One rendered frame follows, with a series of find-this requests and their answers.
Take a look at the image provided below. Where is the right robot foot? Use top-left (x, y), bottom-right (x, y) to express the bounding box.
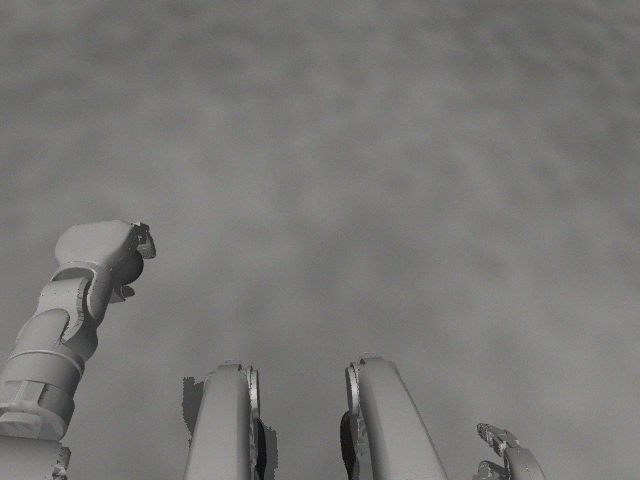
top-left (340, 411), bottom-right (356, 480)

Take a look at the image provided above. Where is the right robot hand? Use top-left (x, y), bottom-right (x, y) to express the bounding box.
top-left (472, 423), bottom-right (546, 480)

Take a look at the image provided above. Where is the left robot arm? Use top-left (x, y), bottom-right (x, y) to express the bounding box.
top-left (0, 261), bottom-right (114, 480)

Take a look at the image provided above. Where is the ball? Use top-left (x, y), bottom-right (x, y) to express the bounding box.
top-left (116, 249), bottom-right (144, 285)

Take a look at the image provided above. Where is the left robot hand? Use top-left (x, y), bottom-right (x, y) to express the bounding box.
top-left (54, 220), bottom-right (156, 304)

